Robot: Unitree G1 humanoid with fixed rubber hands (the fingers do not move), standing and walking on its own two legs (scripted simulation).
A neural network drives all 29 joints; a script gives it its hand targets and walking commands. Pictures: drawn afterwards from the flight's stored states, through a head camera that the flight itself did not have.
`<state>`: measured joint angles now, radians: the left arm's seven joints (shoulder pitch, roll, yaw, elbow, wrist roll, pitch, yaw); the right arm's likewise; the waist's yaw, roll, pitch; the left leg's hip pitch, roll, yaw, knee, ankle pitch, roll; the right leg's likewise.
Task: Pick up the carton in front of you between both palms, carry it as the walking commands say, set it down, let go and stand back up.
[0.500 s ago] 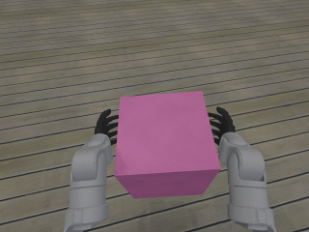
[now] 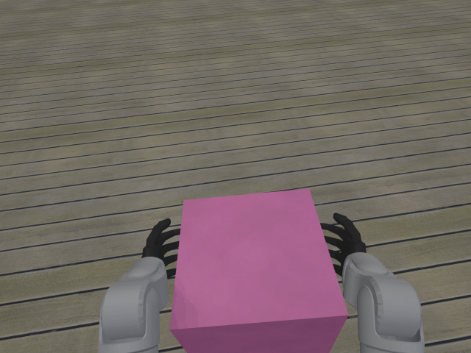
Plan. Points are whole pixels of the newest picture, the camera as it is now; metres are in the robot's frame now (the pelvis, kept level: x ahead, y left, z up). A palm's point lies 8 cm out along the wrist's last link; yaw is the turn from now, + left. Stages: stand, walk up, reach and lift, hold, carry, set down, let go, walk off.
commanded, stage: carry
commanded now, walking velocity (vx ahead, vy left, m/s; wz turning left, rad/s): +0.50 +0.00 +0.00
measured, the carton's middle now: (254, 285) +0.24 -0.01 +0.00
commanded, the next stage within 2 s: none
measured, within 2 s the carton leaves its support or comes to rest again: neither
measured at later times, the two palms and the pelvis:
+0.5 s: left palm (167, 146) +0.53 +0.18 +0.08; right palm (301, 141) +0.52 -0.12 +0.09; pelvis +0.28 +0.04 -0.01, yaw -3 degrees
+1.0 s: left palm (196, 84) +0.82 +0.14 +0.08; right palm (297, 79) +0.82 -0.16 +0.08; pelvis +0.58 -0.02 +0.00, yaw +0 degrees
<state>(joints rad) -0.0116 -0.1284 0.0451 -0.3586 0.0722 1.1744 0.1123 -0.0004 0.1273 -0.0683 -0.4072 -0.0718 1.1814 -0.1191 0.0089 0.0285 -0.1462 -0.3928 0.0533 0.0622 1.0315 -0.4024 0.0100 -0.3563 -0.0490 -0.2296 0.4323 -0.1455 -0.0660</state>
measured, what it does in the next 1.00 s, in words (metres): walks ahead: left foot, then right foot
